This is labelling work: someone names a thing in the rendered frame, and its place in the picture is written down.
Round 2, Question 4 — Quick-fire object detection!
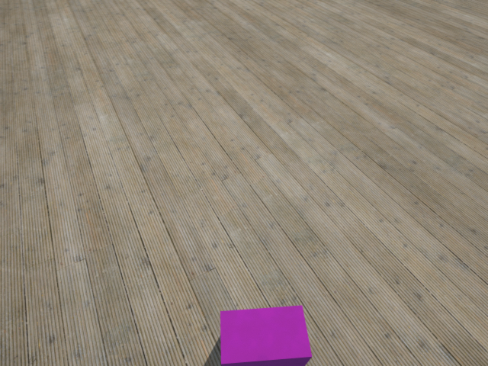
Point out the carton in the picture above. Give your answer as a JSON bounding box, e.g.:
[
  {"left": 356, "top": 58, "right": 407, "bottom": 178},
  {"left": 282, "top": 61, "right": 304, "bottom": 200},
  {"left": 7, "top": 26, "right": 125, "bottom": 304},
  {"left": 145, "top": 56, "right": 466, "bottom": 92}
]
[{"left": 220, "top": 305, "right": 312, "bottom": 366}]

